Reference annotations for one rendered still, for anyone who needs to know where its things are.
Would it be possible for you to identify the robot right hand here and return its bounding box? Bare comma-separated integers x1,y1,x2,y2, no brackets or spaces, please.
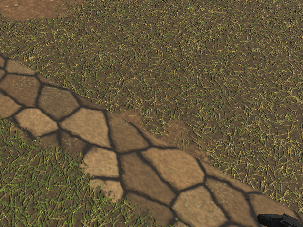
257,214,303,227

